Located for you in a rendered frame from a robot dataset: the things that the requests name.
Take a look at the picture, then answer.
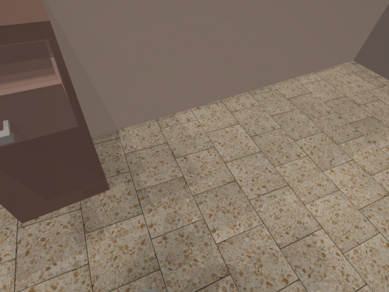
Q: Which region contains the drawer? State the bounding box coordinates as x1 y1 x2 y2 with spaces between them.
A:
0 39 78 147

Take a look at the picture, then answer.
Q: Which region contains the handle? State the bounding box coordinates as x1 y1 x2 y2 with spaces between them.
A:
0 120 15 145

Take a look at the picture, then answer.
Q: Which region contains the cabinet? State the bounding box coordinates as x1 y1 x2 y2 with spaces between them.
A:
0 0 110 224

